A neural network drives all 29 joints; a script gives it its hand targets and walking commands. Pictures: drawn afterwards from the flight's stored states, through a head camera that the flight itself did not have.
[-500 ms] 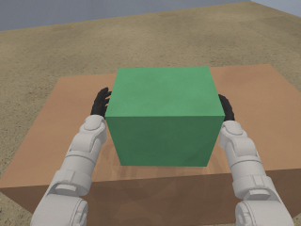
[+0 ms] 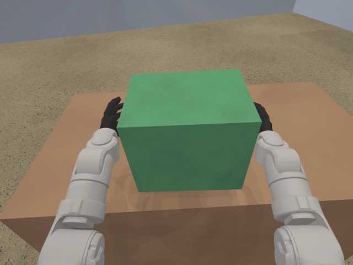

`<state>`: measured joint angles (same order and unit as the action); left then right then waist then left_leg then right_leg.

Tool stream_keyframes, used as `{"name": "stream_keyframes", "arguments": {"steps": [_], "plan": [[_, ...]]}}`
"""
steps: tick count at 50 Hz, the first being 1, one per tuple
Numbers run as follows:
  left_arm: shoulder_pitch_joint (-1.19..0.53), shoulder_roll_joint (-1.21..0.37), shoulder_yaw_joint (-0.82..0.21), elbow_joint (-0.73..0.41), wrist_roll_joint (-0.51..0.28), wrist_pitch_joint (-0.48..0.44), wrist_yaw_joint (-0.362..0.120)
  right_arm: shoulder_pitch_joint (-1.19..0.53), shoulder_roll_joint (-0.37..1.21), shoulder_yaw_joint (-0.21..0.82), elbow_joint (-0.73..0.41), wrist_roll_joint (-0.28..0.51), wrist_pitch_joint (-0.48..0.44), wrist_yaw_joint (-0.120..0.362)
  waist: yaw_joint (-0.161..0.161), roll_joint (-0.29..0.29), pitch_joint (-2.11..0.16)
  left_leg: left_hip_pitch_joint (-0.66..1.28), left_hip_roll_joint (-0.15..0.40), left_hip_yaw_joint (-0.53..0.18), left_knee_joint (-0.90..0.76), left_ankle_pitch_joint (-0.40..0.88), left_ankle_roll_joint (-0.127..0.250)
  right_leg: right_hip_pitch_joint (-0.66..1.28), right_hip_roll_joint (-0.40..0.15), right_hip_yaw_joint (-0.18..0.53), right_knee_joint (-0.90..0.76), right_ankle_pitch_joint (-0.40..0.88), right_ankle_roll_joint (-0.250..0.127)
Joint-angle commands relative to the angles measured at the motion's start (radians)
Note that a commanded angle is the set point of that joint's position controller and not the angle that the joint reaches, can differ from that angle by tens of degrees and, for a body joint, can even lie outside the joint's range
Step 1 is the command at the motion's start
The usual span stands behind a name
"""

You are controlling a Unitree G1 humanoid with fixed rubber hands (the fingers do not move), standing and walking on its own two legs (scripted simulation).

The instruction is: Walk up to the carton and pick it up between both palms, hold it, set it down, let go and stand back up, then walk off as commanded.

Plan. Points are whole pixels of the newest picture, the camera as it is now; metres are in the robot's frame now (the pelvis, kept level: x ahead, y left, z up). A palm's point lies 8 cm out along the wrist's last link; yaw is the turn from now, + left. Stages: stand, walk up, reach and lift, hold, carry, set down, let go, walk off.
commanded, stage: reach and lift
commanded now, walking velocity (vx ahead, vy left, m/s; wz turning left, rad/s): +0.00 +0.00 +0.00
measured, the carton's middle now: (187, 132) +0.42 -0.03 +0.14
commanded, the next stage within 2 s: hold in 0.82 s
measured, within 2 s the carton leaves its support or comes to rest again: neither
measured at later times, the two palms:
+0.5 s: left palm (103, 124) +0.38 +0.15 +0.20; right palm (262, 126) +0.38 -0.20 +0.17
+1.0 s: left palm (99, 121) +0.38 +0.15 +0.21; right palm (262, 123) +0.38 -0.20 +0.18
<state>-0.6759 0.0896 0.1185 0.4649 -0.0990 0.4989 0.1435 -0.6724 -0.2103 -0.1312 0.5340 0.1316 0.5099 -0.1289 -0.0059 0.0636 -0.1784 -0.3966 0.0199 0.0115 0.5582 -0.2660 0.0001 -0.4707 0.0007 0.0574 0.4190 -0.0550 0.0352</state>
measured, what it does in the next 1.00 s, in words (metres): stands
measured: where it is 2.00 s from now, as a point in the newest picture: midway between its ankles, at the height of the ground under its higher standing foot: outside the picture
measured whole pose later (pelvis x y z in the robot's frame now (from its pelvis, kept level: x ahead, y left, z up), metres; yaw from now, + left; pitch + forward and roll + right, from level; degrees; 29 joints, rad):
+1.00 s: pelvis -0.01 +0.00 +0.00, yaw +0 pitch +4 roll -1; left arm -0.75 0.09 0.20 0.46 -0.05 0.60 0.11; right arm -0.76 -0.21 -0.13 0.57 0.14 0.57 -0.14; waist -0.01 0.06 -0.18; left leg -0.36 0.02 0.01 0.56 -0.26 0.00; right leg -0.42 0.00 0.06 0.40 -0.04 0.04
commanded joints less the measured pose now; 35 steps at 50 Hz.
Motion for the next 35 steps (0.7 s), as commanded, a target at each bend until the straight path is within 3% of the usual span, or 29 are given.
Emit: {"name": "stream_keyframes", "arguments": {"steps": [1,22,35], "plan": [[-0.893,-0.656,-0.327,-0.376,-0.065,-0.004,-0.123,-1.139,0.711,0.478,-0.467,0.263,-0.101,0.253,0.114,-0.147,-0.662,0.11,-0.061,-0.073,-0.214,0.249,0.012,0.578,0.091,-0.028,-0.044,0.074,-0.041],[-0.97,-0.641,-0.289,-0.327,-0.051,0.041,-0.146,-1.222,0.71,0.434,-0.404,0.274,-0.073,0.239,0.092,-0.127,-0.625,0.106,-0.054,-0.08,-0.23,0.224,0.008,0.596,0.088,-0.03,-0.065,0.054,-0.047],[-0.986,-0.641,-0.282,-0.319,-0.05,0.059,-0.154,-1.259,0.712,0.43,-0.427,0.281,-0.065,0.233,0.085,-0.131,-0.624,0.101,-0.047,-0.088,-0.238,0.219,0.008,0.611,0.095,-0.03,-0.072,0.053,-0.053]]}}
